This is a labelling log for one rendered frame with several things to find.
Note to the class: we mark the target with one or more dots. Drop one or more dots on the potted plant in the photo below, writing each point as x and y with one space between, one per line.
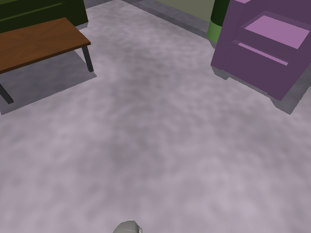
217 18

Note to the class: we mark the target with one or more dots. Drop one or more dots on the coffee table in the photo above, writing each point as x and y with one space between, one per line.
28 45

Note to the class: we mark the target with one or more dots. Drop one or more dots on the sofa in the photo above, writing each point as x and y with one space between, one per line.
16 14

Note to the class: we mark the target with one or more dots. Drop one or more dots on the armchair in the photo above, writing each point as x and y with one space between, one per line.
266 43

